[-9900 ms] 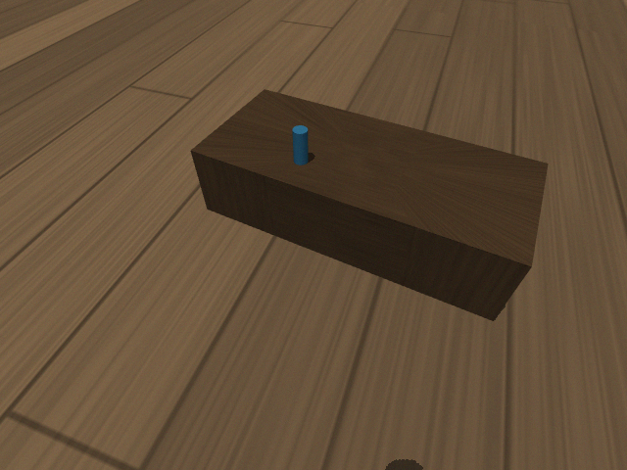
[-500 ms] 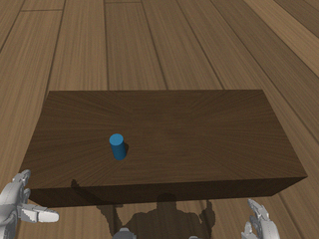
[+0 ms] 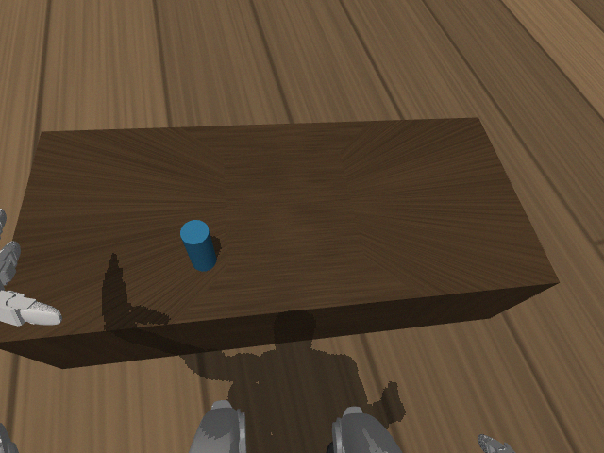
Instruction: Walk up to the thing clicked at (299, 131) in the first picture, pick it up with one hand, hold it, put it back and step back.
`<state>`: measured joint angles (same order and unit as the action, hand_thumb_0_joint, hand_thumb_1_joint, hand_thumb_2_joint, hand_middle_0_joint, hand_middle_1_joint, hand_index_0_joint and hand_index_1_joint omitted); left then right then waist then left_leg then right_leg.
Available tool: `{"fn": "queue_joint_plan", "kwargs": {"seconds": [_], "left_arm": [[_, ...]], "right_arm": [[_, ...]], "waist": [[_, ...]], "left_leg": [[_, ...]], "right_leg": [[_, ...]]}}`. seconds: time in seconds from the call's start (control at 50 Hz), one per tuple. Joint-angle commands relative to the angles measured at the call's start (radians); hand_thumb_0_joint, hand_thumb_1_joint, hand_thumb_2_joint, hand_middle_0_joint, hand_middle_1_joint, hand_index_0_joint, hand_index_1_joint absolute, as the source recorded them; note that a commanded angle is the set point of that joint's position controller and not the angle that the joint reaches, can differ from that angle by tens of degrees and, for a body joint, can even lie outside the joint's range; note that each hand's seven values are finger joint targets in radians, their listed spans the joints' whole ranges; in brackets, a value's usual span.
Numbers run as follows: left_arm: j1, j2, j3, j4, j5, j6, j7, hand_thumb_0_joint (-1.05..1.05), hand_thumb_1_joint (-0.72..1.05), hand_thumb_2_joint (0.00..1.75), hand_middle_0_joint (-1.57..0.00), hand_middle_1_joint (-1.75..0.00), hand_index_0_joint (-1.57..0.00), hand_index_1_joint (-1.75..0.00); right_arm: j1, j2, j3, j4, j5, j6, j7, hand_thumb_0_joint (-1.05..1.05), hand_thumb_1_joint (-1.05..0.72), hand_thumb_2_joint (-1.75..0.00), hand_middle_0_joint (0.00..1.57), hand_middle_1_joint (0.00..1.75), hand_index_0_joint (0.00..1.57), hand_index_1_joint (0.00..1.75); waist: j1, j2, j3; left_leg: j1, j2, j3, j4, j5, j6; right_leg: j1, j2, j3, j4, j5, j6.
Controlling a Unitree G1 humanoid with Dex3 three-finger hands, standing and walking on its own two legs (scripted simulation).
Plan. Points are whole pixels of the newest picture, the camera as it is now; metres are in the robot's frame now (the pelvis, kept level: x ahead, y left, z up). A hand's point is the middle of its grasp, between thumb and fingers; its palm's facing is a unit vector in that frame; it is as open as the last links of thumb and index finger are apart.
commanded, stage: go down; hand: left
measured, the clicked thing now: (199, 247) +0.53 +0.18 -0.30
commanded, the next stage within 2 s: none
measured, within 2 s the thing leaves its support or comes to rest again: neither
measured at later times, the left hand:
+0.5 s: hand (24, 233) +0.41 +0.36 -0.01, palm faces +0.18 -0.98 -0.07, open 17.1 cm
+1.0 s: hand (24, 214) +0.44 +0.36 -0.01, palm faces +0.16 -0.99 -0.05, open 17.2 cm
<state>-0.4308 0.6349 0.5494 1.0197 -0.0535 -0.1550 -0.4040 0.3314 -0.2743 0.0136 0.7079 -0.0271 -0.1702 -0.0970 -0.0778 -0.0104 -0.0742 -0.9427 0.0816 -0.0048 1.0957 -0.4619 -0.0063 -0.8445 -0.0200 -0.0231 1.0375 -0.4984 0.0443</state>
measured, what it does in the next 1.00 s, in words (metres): stands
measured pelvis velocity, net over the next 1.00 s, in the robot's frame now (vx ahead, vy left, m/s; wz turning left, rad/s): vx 0.00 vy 0.01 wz -0.02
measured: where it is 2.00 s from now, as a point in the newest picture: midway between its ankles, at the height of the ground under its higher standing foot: outside the picture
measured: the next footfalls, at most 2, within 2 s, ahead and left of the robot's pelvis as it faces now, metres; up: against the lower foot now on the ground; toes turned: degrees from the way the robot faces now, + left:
none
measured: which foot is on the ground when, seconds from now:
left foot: down 0.00-1.00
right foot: down 0.00-1.00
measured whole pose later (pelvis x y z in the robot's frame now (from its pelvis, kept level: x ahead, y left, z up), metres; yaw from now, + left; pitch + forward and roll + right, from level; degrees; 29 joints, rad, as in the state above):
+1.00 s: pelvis +0.00 +0.01 -0.03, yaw -1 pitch +25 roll -5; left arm -0.74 0.85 0.66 1.23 -0.07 -0.31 -0.53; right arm 0.30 -0.29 0.08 0.67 -0.05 -0.11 -0.07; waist -0.14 -0.02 -0.09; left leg -1.20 0.09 -0.04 1.26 -0.51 0.00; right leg -1.08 -0.01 -0.05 1.17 -0.54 0.05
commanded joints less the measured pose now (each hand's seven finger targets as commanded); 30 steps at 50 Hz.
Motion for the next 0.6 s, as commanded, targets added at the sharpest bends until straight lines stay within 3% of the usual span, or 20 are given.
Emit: {"fn": "queue_joint_plan", "kwargs": {"seconds": [0.0, 0.08, 0.12, 0.18, 0.22, 0.26, 0.3, 0.38, 0.42, 0.52, 0.58], "left_arm": [[-0.301, 0.372, 0.067, -0.106, -0.02, -0.105, -0.013, 0.0, -0.46, 0.09, -0.04, -0.02, -0.02, -0.04], [-0.35, 0.445, 0.101, -0.078, -0.025, -0.127, -0.026, 0.0, -0.47, 0.08, -0.05, -0.02, -0.03, -0.03], [-0.349, 0.421, 0.087, -0.04, -0.029, -0.131, -0.037, 0.0, -0.47, 0.06, -0.05, -0.02, -0.04, -0.03], [-0.383, 0.464, 0.104, -0.041, -0.032, -0.152, -0.05, 0.0, -0.46, 0.08, -0.05, -0.02, -0.03, -0.03], [-0.397, 0.467, 0.11, -0.033, -0.035, -0.159, -0.057, 0.0, -0.48, 0.08, -0.05, -0.02, -0.03, -0.03], [-0.415, 0.478, 0.109, -0.041, -0.037, -0.169, -0.061, 0.0, -0.52, 0.09, -0.06, -0.03, -0.03, -0.06], [-0.415, 0.485, 0.124, -0.034, -0.041, -0.178, -0.065, 0.0, -0.43, 0.07, -0.05, 0.0, -0.03, -0.02], [-0.423, 0.488, 0.122, -0.039, -0.044, -0.183, -0.08, 0.0, -0.43, 0.07, -0.05, 0.0, -0.03, -0.02], [-0.412, 0.506, 0.143, -0.034, -0.047, -0.182, -0.083, 0.0, -0.43, 0.07, -0.05, 0.0, -0.03, -0.01], [-0.439, 0.497, 0.13, -0.066, -0.048, -0.18, -0.088, 0.0, -0.45, 0.07, -0.05, 0.0, -0.03, -0.02], [-0.465, 0.499, 0.131, -0.056, -0.049, -0.183, -0.087, 0.0, -0.45, 0.07, -0.05, 0.0, -0.03, -0.02]], "right_arm": [[0.081, -0.207, -0.075, -0.09, -0.003, -0.019, -0.019, 0.0, -0.89, -0.9, 0.2, 0.3, 0.2, 0.3], [0.094, -0.209, -0.062, -0.084, -0.006, -0.009, -0.017, 0.0, -0.89, -0.9, 0.2, 0.3, 0.2, 0.3], [0.092, -0.209, -0.058, -0.09, -0.005, -0.005, -0.016, 0.0, -0.89, -0.9, 0.2, 0.3, 0.2, 0.3], [0.102, -0.216, -0.053, -0.082, -0.009, 0.002, -0.015, 0.0, -0.89, -0.9, 0.2, 0.3, 0.2, 0.3], [0.109, -0.218, -0.05, -0.079, -0.011, 0.005, -0.013, 0.0, -0.89, -0.9, 0.2, 0.3, 0.2, 0.3], [0.108, -0.215, -0.046, -0.082, -0.012, 0.01, -0.014, 0.0, -0.9, -0.9, 0.2, 0.3, 0.2, 0.3], [0.108, -0.218, -0.045, -0.081, -0.011, 0.014, -0.012, 0.0, -0.89, -0.9, 0.2, 0.3, 0.2, 0.3], [0.117, -0.224, -0.046, -0.072, -0.014, 0.022, -0.012, 0.0, -0.9, -0.9, 0.2, 0.3, 0.2, 0.3], [0.126, -0.222, -0.039, -0.066, -0.017, 0.027, -0.009, 0.0, -0.9, -0.9, 0.2, 0.3, 0.2, 0.3], [0.124, -0.225, -0.042, -0.067, -0.015, 0.034, 0.002, 0.0, -0.9, -0.9, 0.2, 0.3, 0.2, 0.3], [0.132, -0.223, -0.039, -0.063, -0.015, 0.036, 0.0, 0.0, -0.91, -0.9, 0.2, 0.3, 0.2, 0.3]], "waist": [[0.008, 0.158, -0.338], [0.009, 0.164, -0.379], [-0.004, 0.151, -0.374], [0.004, 0.194, -0.409], [-0.007, 0.189, -0.417], [-0.006, 0.169, -0.416], [-0.003, 0.175, -0.428], [-0.009, 0.213, -0.473], [0.002, 0.214, -0.504], [0.001, 0.246, -0.498], [-0.017, 0.206, -0.483]], "left_leg": [[0.356, -0.02, -0.039, -0.163, 0.2, 0.012], [0.319, -0.022, -0.035, -0.141, 0.206, 0.014], [0.329, -0.021, -0.035, -0.131, 0.221, 0.016], [0.361, -0.016, -0.04, -0.115, 0.27, 0.011], [0.358, -0.015, -0.046, -0.099, 0.314, 0.009], [0.331, -0.021, -0.033, -0.088, 0.286, 0.018], [0.327, -0.022, -0.035, -0.082, 0.294, 0.017], [0.39, -0.013, -0.052, -0.058, 0.406, 0.009], [0.398, -0.013, -0.057, -0.037, 0.489, 0.009], [0.414, -0.008, -0.074, -0.042, 0.503, 0.002], [0.381, -0.012, -0.067, -0.032, 0.465, 0.01]], "right_leg": [[-0.009, 0.038, -0.023, -0.126, 0.169, -0.068], [0.01, 0.036, -0.022, -0.121, 0.187, -0.065], [-0.015, 0.039, -0.023, -0.118, 0.191, -0.065], [-0.044, 0.041, -0.027, -0.099, 0.202, -0.068], [-0.051, 0.042, -0.031, -0.089, 0.23, -0.067], [-0.031, 0.039, -0.02, -0.099, 0.231, -0.065], [-0.031, 0.039, -0.021, -0.088, 0.238, -0.065], [-0.081, 0.041, -0.032, -0.063, 0.272, -0.066], [-0.068, 0.04, -0.036, -0.05, 0.323, -0.063], [-0.109, 0.04, -0.044, -0.035, 0.296, -0.068], [-0.095, 0.04, -0.039, -0.043, 0.301, -0.064]]}}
